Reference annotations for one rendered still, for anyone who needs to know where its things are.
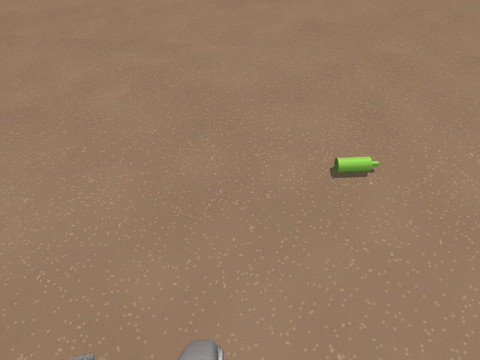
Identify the bottle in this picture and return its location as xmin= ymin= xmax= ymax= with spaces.
xmin=334 ymin=157 xmax=379 ymax=173

